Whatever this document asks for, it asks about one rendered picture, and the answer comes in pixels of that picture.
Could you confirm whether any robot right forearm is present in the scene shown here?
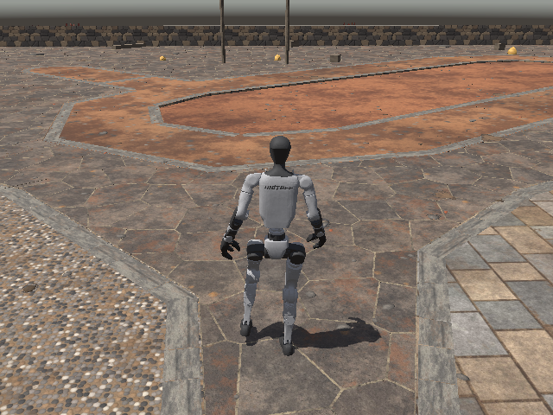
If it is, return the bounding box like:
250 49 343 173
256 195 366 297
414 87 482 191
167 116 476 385
310 208 325 237

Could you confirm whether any robot left hand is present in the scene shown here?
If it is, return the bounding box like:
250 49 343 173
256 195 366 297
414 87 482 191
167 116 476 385
220 238 240 260

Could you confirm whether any robot right hand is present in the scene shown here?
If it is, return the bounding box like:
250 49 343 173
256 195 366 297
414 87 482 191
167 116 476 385
306 233 326 249

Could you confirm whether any right robot upper arm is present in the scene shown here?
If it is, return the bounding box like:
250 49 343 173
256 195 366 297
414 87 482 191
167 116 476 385
296 174 320 221

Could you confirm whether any humanoid robot head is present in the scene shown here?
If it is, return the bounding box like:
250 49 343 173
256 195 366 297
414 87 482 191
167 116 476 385
264 136 294 177

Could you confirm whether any left robot upper arm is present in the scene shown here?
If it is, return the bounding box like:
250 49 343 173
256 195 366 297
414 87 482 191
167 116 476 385
235 173 261 220

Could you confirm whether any robot left forearm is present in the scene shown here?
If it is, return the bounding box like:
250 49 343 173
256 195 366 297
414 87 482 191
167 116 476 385
223 207 243 243

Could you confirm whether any robot right shin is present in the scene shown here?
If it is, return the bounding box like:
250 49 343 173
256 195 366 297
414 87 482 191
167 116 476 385
283 289 298 344

